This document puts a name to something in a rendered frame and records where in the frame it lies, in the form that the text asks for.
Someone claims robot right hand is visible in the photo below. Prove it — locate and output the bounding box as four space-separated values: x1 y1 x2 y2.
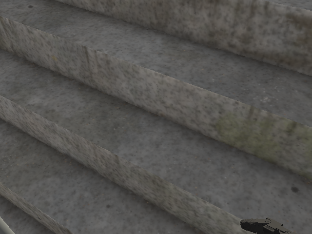
240 217 297 234

